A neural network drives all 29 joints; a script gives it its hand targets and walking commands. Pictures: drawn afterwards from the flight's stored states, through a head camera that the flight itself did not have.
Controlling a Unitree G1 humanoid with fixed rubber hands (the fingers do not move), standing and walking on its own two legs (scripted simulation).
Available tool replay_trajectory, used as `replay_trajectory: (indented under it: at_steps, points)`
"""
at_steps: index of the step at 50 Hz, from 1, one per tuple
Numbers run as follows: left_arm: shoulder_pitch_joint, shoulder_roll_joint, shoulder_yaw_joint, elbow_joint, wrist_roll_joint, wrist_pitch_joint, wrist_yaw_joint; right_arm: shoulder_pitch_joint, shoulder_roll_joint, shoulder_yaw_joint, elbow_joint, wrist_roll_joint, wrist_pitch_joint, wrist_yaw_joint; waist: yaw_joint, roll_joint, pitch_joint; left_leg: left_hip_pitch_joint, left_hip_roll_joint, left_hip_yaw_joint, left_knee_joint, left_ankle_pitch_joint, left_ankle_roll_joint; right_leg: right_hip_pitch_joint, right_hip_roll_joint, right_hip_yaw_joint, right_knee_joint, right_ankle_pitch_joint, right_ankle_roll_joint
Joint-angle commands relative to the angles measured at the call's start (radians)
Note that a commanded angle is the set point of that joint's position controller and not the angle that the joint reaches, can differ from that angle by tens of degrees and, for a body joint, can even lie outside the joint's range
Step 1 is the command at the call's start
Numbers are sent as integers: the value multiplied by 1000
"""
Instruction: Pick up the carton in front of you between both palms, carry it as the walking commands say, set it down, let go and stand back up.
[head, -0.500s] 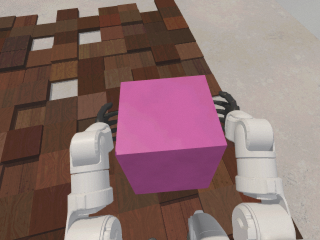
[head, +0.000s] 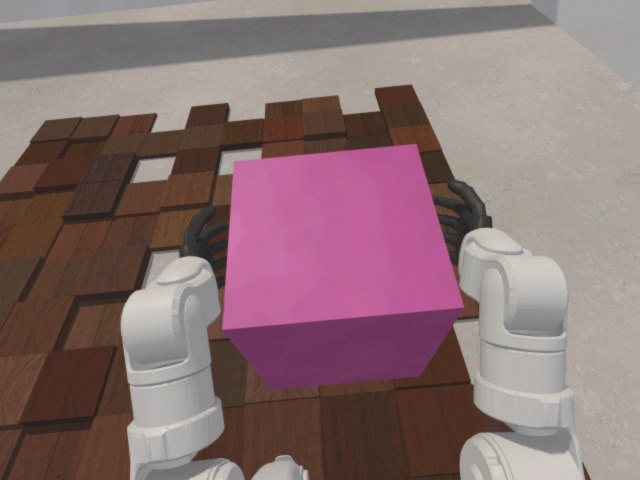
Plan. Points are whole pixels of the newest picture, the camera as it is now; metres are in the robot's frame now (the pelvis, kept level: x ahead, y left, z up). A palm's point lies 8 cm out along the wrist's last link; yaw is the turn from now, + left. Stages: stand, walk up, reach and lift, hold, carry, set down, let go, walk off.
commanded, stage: carry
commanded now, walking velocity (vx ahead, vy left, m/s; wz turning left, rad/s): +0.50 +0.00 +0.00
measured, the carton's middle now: (336, 279) +0.35 +0.02 +0.07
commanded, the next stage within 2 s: none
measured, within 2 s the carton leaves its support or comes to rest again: neither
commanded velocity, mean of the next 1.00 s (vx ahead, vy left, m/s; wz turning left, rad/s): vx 0.50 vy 0.00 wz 0.00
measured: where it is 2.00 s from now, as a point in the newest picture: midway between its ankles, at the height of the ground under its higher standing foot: (331, 207)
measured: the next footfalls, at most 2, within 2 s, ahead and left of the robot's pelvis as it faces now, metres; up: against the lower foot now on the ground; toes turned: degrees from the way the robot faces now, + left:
left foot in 0.16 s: +0.31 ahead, +0.09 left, +0.00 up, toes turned +0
right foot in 0.66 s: +0.65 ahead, -0.10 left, +0.00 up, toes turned +0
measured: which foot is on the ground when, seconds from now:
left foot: up 0.00-0.14, down 0.16-0.68, up 0.70-1.00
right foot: down 0.00-0.18, up 0.20-0.64, down 0.66-1.00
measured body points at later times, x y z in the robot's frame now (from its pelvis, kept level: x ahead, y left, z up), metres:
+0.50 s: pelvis +0.35 +0.03 +0.01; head +0.35 +0.04 +0.46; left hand +0.65 +0.15 +0.08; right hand +0.62 -0.15 +0.10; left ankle +0.27 +0.10 -0.74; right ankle +0.46 -0.13 -0.69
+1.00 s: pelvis +0.73 +0.02 +0.00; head +0.72 +0.01 +0.45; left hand +0.97 +0.20 +0.07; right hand +1.01 -0.10 +0.07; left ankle +0.86 +0.13 -0.71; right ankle +0.61 -0.09 -0.74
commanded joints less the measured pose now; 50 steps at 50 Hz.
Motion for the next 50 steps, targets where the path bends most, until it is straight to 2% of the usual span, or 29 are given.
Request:
replay_trajectory:
  at_steps: [1, 4, 6, 7, 8, 9, 10, 11, 13, 15, 16, 19, 22, 28, 31, 32, 33, 34, 35, 36, 37, 39, 40, 41, 44, 46, 47, 49, 50]
  points:
    - [-641, -848, -723, -46, -440, 36, -276, -490, 859, 673, 25, 346, 42, 208, -26, -145, -285, 17, -13, 65, -168, 136, -1, 251, -201, 130, -75, 484, -125]
    - [-646, -861, -703, -7, -410, 56, -283, -510, 880, 658, 50, 354, 69, 233, -63, -166, -230, 140, -4, 87, -260, 236, 19, 207, -210, 67, -80, 616, -91]
    - [-635, -869, -690, -9, -386, 61, -283, -543, 905, 659, 24, 388, 80, 251, -80, -185, -260, 296, -24, 122, -271, 212, 36, 196, -215, -2, 71, 843, -65]
    - [-619, -876, -684, -2, -363, 62, -280, -550, 920, 659, 20, 405, 86, 262, -105, -166, -301, 444, -51, 166, -324, 198, 34, 149, -192, -72, 224, 885, -46]
    - [-600, -887, -682, 3, -338, 65, -278, -523, 929, 660, 37, 413, 92, 274, -122, -62, -341, 604, -91, 196, -364, 118, 19, 70, -138, -113, 434, 816, -39]
    - [-594, -880, -680, -1, -324, 68, -276, -486, 940, 664, 46, 413, 94, 285, -145, 54, -293, 670, -20, 72, -398, 78, 34, -81, -92, -89, 675, 645, -40]
    - [-595, -902, -689, -37, -336, 75, -275, -475, 936, 665, 54, 409, 90, 289, -100, 264, -241, 691, 172, -386, -528, 183, 148, -353, 44, -61, 861, 182, -15]
    - [-588, -898, -676, -25, -329, 79, -267, -474, 944, 667, 42, 425, 100, 289, -91, 201, -235, 681, 261, -597, -605, 288, 205, -438, 44, 53, 951, -17, -23]
    - [-469, -914, -656, 0, -296, 80, -251, -451, 966, 674, 22, 442, 113, 295, -80, 49, -291, 675, 277, -507, -573, 203, 200, -474, -40, 109, 894, 21, -29]
    - [-462, -959, -666, 2, -285, 60, -247, -456, 1010, 694, 8, 460, 97, 310, -75, 70, -281, 614, 237, -395, -649, 95, 155, -440, -75, 87, 694, 112, -9]
    - [-451, -975, -678, -8, -280, 45, -246, -434, 1025, 702, 12, 462, 85, 318, -75, 100, -266, 590, 233, -354, -685, 114, 149, -421, -71, 65, 627, 139, 4]
    - [-389, -1029, -733, -8, -287, 3, -250, -359, 1025, 719, -4, 450, 46, 326, -73, 91, -264, 645, 227, -261, -702, 226, 162, -455, -84, 52, 484, 251, 22]
    - [-291, -1043, -767, -10, -298, -29, -257, -250, 1010, 730, -26, 418, 13, 322, -76, 92, -268, 755, 192, -171, -662, 434, 152, -522, -70, 18, 388, 367, 21]
    - [-253, -1022, -830, -120, -349, -66, -271, -148, 994, 756, -108, 393, -31, 315, -81, 106, -200, 845, 158, -69, -604, 788, 133, -534, -30, -68, 281, 450, -13]
    - [-201, -983, -835, -128, -349, -68, -270, -71, 959, 750, -103, 373, -36, 306, -74, 148, -258, 819, 116, 17, -428, 1144, 88, -270, 71, -163, 177, 501, -47]
    - [-181, -982, -838, -126, -346, -71, -271, -51, 948, 752, -106, 370, -38, 305, -57, 155, -318, 752, 99, 60, -272, 1148, 64, -77, 84, -176, 129, 549, -53]
    - [-171, -979, -836, -129, -339, -73, -274, -54, 939, 757, -110, 372, -41, 307, -37, 113, -384, 628, 78, 96, -90, 1001, 44, 147, 43, -149, 85, 605, -60]
    - [-152, -968, -822, -118, -328, -75, -277, -73, 937, 767, -116, 378, -39, 311, -12, -15, -477, 366, 37, 66, 161, 608, 22, 421, -147, 102, 148, 624, -131]
    - [-129, -953, -801, -86, -314, -82, -277, -92, 954, 791, -139, 398, -31, 318, -2, -260, -510, 67, -125, 19, 470, -144, -5, 579, -386, 513, 125, 703, -310]
    - [-97, -969, -796, -83, -321, -82, -277, -55, 931, 777, -96, 383, -34, 318, -15, -210, -487, -13, -61, -92, 584, -163, 25, 503, -389, 545, 82, 614, -322]
    - [-113, -986, -799, -105, -324, -95, -274, -89, 944, 789, -140, 398, -44, 319, 12, -199, -446, -82, -52, -99, 603, -136, 38, 455, -346, 531, 85, 717, -334]
    - [-118, -1020, -812, -108, -326, -100, -273, -105, 970, 803, -151, 401, -55, 312, -5, -82, -366, -111, 8, -118, 521, -76, 37, 286, -312, 477, 30, 580, -283]
    - [-115, -1029, -816, -120, -333, -103, -274, -88, 973, 804, -152, 397, -60, 309, -18, -84, -340, -85, 12, -108, 460, -32, 27, 225, -277, 437, 13, 519, -248]
    - [-123, -1033, -826, -140, -343, -106, -277, -69, 978, 811, -150, 392, -68, 303, -22, -93, -318, -83, 13, -95, 357, -11, 18, 216, -247, 405, 6, 530, -221]
    - [-116, -1002, -851, -179, -383, -109, -297, -3, 973, 813, -150, 354, -87, 280, -11, -176, -288, -105, -6, -26, 127, 39, -5, 234, -202, 303, -5, 668, -212]
    - [-119, -970, -855, -196, -401, -104, -309, 7, 958, 806, -163, 331, -91, 261, -15, -160, -255, 2, -12, 6, -124, 98, -10, 159, -163, 218, -24, 712, -194]
    - [-126, -956, -853, -205, -404, -100, -313, 31, 947, 797, -159, 318, -91, 253, -25, -176, -242, 97, -27, 39, -242, 157, -5, 112, -159, 172, -50, 744, -181]
    - [-132, -915, -848, -212, -409, -94, -320, 16, 911, 794, -186, 317, -89, 244, -30, -219, -227, 205, -47, 79, -311, 293, 9, 85, -170, 122, -65, 759, -165]
    - [-142, -892, -845, -202, -408, -89, -320, 1, 894, 789, -175, 316, -82, 241, -32, -212, -225, 255, -54, 92, -348, 322, 16, 92, -167, 101, -29, 807, -154]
